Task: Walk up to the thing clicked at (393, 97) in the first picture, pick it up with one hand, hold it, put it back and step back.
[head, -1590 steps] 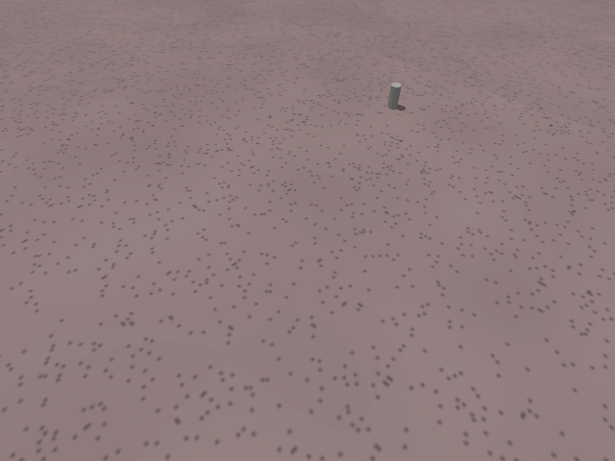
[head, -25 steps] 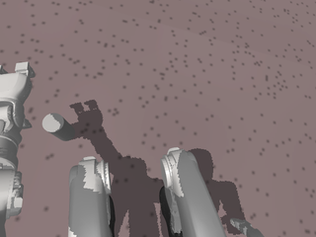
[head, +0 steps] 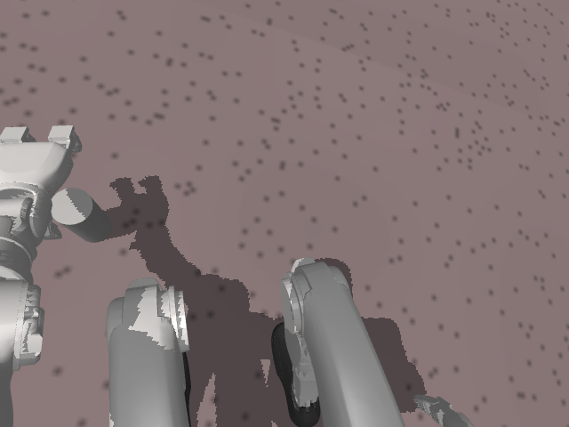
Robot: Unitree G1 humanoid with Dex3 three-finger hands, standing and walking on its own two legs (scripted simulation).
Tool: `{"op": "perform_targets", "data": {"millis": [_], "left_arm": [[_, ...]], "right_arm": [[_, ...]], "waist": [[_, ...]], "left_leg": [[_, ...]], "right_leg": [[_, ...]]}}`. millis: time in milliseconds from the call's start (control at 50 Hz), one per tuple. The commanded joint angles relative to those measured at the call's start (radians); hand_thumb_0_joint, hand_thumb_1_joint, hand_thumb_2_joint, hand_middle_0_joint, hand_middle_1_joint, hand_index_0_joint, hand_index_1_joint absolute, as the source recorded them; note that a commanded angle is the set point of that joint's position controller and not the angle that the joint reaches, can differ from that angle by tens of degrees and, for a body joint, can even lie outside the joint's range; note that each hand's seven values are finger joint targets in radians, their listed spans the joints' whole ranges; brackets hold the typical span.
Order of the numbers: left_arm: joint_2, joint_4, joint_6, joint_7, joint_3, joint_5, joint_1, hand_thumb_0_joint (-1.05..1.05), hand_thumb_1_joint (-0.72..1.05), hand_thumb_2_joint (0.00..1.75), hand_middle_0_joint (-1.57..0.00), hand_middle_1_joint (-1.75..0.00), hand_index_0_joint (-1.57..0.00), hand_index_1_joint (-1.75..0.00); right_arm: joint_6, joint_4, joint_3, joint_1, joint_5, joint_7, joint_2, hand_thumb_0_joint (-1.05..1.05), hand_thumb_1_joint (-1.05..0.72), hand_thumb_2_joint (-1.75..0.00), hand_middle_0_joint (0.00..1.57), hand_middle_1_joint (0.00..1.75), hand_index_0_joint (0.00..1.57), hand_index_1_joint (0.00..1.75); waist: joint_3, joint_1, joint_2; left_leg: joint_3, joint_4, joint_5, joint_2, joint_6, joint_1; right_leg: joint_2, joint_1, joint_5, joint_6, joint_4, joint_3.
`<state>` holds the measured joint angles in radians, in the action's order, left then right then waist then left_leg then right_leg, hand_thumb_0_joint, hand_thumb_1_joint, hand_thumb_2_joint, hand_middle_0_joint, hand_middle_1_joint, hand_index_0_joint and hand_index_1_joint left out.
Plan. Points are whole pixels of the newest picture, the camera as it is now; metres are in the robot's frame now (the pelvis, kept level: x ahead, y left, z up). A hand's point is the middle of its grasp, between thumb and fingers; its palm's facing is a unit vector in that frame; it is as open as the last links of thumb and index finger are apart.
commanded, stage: home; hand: left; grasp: from above
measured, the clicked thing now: (84, 217) +0.47 +0.27 -0.30
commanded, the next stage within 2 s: none
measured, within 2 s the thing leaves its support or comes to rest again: neither
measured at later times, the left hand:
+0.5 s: hand (2, 197) +0.42 +0.28 -0.04, palm faces -0.37 -0.30 -0.88, open 11.8 cm
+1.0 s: hand out of the picture +0.27 +0.23 +0.16, palm faces -0.04 -0.89 -0.46, open 7.6 cm
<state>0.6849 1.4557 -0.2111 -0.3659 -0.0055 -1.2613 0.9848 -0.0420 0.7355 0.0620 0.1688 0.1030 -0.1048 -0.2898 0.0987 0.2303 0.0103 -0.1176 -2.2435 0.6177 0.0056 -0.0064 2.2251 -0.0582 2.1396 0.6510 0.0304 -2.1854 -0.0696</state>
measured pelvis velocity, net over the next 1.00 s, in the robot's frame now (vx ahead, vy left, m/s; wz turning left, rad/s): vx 0.05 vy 0.00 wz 0.10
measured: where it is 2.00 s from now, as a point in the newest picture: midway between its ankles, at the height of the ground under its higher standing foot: (239, 405)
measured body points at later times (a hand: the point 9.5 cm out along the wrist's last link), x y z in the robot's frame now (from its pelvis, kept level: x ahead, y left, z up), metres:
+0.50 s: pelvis +0.02 +0.00 +0.07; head +0.21 +0.04 +0.48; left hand +0.44 +0.29 +0.01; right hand +0.10 -0.26 -0.05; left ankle +0.09 +0.12 -0.34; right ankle +0.11 -0.12 -0.34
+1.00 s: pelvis +0.05 +0.00 +0.25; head +0.13 +0.04 +0.69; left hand +0.27 +0.27 +0.19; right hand +0.27 -0.21 +0.17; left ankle +0.09 +0.12 -0.34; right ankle +0.10 -0.12 -0.34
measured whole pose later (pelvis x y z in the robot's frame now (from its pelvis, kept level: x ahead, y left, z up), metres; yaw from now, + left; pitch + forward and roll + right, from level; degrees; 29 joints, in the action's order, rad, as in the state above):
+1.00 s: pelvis +0.05 +0.00 +0.25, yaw +6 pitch +21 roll -4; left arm 0.32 0.22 0.26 -0.08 0.01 -0.19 -0.12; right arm -0.10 0.56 0.04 0.13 -0.04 0.07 -0.21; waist 0.20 0.05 -0.03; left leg -0.08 -1.44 0.56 -0.01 -0.01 1.26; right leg -0.04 1.18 0.58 0.01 -1.39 -0.04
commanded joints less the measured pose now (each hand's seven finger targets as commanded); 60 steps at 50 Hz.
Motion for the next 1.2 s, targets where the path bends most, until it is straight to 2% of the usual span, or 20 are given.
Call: {"op": "perform_targets", "data": {"millis": [0,20,100,120,140,160,220,260,280,340,380,400,460,520,620,660,740,820,960,1180], "left_arm": [[0.315,-0.165,0.030,-0.113,-0.103,0.002,0.380,0.00,-0.52,0.98,-0.10,-1.00,-0.10,-1.00],[0.341,-0.198,0.037,-0.118,-0.116,0.011,0.399,0.00,-0.44,0.90,-0.18,-0.92,-0.18,-0.92],[0.339,-0.289,0.082,-0.099,-0.124,0.045,0.384,0.00,-0.37,0.84,-0.23,-0.86,-0.20,-0.85],[0.337,-0.293,0.092,-0.086,-0.126,0.061,0.341,0.00,-0.45,0.92,-0.16,-0.93,-0.16,-0.92],[0.345,-0.330,0.101,-0.074,-0.131,0.071,0.344,0.00,-0.37,0.84,-0.22,-0.85,-0.20,-0.84],[0.320,-0.329,0.110,-0.054,-0.117,0.079,0.303,0.00,-0.43,0.90,-0.18,-0.90,-0.18,-0.90],[0.246,-0.331,0.133,0.013,-0.077,0.125,0.230,0.00,-0.20,0.78,-0.21,-0.66,-0.19,-0.66],[0.265,-0.450,0.129,0.054,-0.089,0.169,0.229,0.00,-0.13,0.77,-0.21,-0.52,-0.19,-0.53],[0.207,-0.387,0.143,0.083,-0.065,0.184,0.103,0.00,-0.09,0.77,-0.20,-0.50,-0.19,-0.52],[0.121,-0.512,0.163,0.154,-0.044,0.285,-0.064,0.00,0.14,0.72,-0.18,-0.37,-0.17,-0.38],[0.153,-0.687,0.171,0.188,-0.079,0.353,-0.099,0.00,0.30,0.70,-0.17,-0.30,-0.17,-0.30],[0.117,-0.701,0.184,0.201,-0.075,0.386,-0.185,0.00,0.38,0.72,-0.17,-0.28,-0.17,-0.28],[0.066,-0.895,0.201,0.227,-0.073,0.484,-0.232,0.00,0.62,0.78,-0.18,-0.27,-0.18,-0.27],[0.009,-0.955,0.223,0.234,-0.072,0.552,-0.337,0.00,0.86,0.88,-0.20,-0.29,-0.20,-0.29],[-0.054,-1.087,0.260,0.241,-0.075,0.663,-0.480,0.00,0.88,0.89,-0.20,-0.30,-0.20,-0.30],[-0.116,-1.120,0.282,0.245,-0.042,0.721,-0.569,0.00,0.89,0.89,-0.20,-0.30,-0.20,-0.30],[-0.139,-1.251,0.332,0.256,-0.049,0.833,-0.695,0.00,0.77,0.83,-0.19,-0.28,-0.19,-0.28],[-0.166,-1.341,0.379,0.259,-0.058,0.943,-0.799,0.00,0.87,0.88,-0.20,-0.29,-0.20,-0.29],[-0.236,-1.490,0.455,0.260,-0.056,1.131,-1.023,0.00,0.90,0.90,-0.20,-0.30,-0.20,-0.30],[-0.339,-1.710,0.592,0.271,-0.086,1.295,-1.369,0.00,0.90,0.90,-0.20,-0.30,-0.20,-0.30]], "right_arm": [[-0.021,-0.007,-0.073,0.182,0.023,0.010,-0.225,0.00,-0.91,-0.90,0.20,0.30,0.20,0.30],[-0.023,-0.016,-0.079,0.179,0.024,0.009,-0.227,0.00,-0.88,-0.89,0.20,0.30,0.20,0.30],[-0.022,-0.021,-0.096,0.201,0.017,0.010,-0.223,0.00,-0.89,-0.90,0.20,0.30,0.20,0.30],[-0.020,-0.020,-0.100,0.203,0.013,0.009,-0.219,0.00,-0.91,-0.90,0.20,0.30,0.20,0.30],[-0.017,-0.018,-0.104,0.214,0.007,0.012,-0.220,0.00,-0.89,-0.90,0.20,0.30,0.20,0.30],[-0.013,-0.015,-0.109,0.222,0.003,0.012,-0.213,0.00,-0.91,-0.90,0.20,0.30,0.20,0.30],[0.002,-0.011,-0.117,0.245,-0.018,0.016,-0.203,0.00,-0.89,-0.90,0.20,0.30,0.20,0.30],[0.013,-0.013,-0.125,0.256,-0.030,0.018,-0.198,0.00,-0.89,-0.90,0.20,0.30,0.20,0.30],[0.019,-0.026,-0.126,0.250,-0.039,0.017,-0.191,0.00,-0.89,-0.90,0.20,0.30,0.20,0.30],[0.030,-0.075,-0.140,0.217,-0.069,0.019,-0.188,0.00,-0.89,-0.90,0.20,0.30,0.20,0.30],[0.039,-0.111,-0.151,0.189,-0.089,0.026,-0.191,0.00,-0.90,-0.90,0.20,0.30,0.20,0.30],[0.042,-0.122,-0.148,0.174,-0.094,0.029,-0.175,0.00,-0.90,-0.90,0.20,0.30,0.20,0.30],[0.045,-0.146,-0.147,0.131,-0.109,0.046,-0.150,0.00,-0.90,-0.90,0.20,0.30,0.20,0.30],[0.039,-0.159,-0.141,0.101,-0.118,0.062,-0.133,0.00,-0.90,-0.90,0.20,0.30,0.20,0.30],[0.013,-0.197,-0.143,0.044,-0.130,0.089,-0.130,0.00,-0.90,-0.90,0.20,0.30,0.20,0.30],[-0.006,-0.207,-0.139,0.023,-0.133,0.103,-0.116,0.00,-0.90,-0.90,0.20,0.30,0.20,0.30],[-0.040,-0.236,-0.130,-0.018,-0.140,0.133,-0.112,0.00,-0.90,-0.90,0.20,0.30,0.20,0.30],[-0.068,-0.261,-0.111,-0.051,-0.145,0.162,-0.099,0.00,-0.90,-0.90,0.20,0.30,0.20,0.30],[-0.111,-0.306,-0.079,-0.021,-0.144,0.206,-0.064,0.00,-0.90,-0.90,0.20,0.30,0.20,0.30],[-0.155,-0.375,-0.050,0.066,-0.137,0.278,-0.025,0.00,-0.90,-0.90,0.20,0.30,0.20,0.30]], "waist": [[0.687,-0.015,-0.360],[0.743,-0.016,-0.388],[0.829,-0.017,-0.391],[0.833,-0.034,-0.380],[0.852,-0.040,-0.377],[0.857,-0.044,-0.355],[0.795,-0.039,-0.268],[0.804,-0.057,-0.244],[0.775,-0.070,-0.212],[0.729,-0.099,-0.180],[0.756,-0.128,-0.201],[0.726,-0.135,-0.188],[0.723,-0.136,-0.194],[0.635,-0.138,-0.172],[0.626,-0.153,-0.171],[0.559,-0.141,-0.138],[0.539,-0.146,-0.130],[0.457,-0.149,-0.139],[0.380,-0.152,-0.125],[0.256,-0.177,-0.095]], "left_leg": [[0.081,0.236,-0.038,0.010,0.020,-0.580],[0.079,0.237,-0.031,0.008,0.019,-0.602],[0.095,0.226,-0.056,0.005,0.029,-0.612],[0.096,0.230,-0.060,0.004,0.029,-0.608],[0.099,0.233,-0.068,0.003,0.033,-0.611],[0.100,0.234,-0.081,0.002,0.034,-0.619],[0.094,0.261,-0.079,0.004,0.043,-0.584],[0.090,0.290,-0.072,0.006,0.047,-0.575],[0.088,0.314,-0.077,0.008,0.047,-0.579],[0.048,0.408,-0.060,0.005,0.043,-0.639],[0.030,0.467,-0.068,0.001,0.037,-0.705],[0.029,0.486,-0.097,-0.003,0.033,-0.730],[0.046,0.524,-0.143,-0.005,0.037,-0.788],[0.057,0.588,-0.112,-0.009,0.038,-0.811],[0.047,0.712,-0.092,-0.014,0.032,-0.959],[0.063,0.748,-0.062,-0.012,0.036,-0.972],[0.056,0.848,-0.038,-0.010,0.036,-1.068],[0.038,0.958,0.011,-0.012,0.031,-1.158],[0.027,1.125,-0.106,-0.013,0.024,-1.356],[0.065,1.320,-0.329,-0.001,0.023,-1.569]], "right_leg": [[0.002,-0.223,-0.111,-0.075,0.192,-0.066],[0.000,-0.230,-0.103,-0.078,0.185,-0.068],[-0.001,-0.284,-0.134,-0.079,0.207,-0.054],[-0.004,-0.301,-0.132,-0.080,0.214,-0.052],[-0.005,-0.319,-0.143,-0.078,0.228,-0.049],[-0.008,-0.344,-0.153,-0.078,0.237,-0.048],[-0.012,-0.383,-0.155,-0.070,0.290,-0.043],[-0.014,-0.435,-0.146,-0.069,0.317,-0.039],[-0.013,-0.461,-0.148,-0.067,0.336,-0.039],[-0.005,-0.467,-0.137,-0.066,0.383,-0.042],[-0.004,-0.509,-0.149,-0.067,0.411,-0.035],[-0.003,-0.525,-0.169,-0.064,0.429,-0.032],[-0.003,-0.600,-0.213,-0.064,0.494,-0.013],[0.002,-0.647,-0.188,-0.065,0.566,0.001],[0.011,-0.743,-0.171,-0.063,0.664,0.010],[0.010,-0.790,-0.150,-0.059,0.732,0.018],[0.013,-0.897,-0.129,-0.056,0.827,0.031],[0.014,-0.959,-0.087,-0.055,0.915,0.039],[0.018,-1.148,-0.181,-0.053,1.079,0.034],[0.019,-1.466,-0.361,-0.047,1.323,0.022]]}}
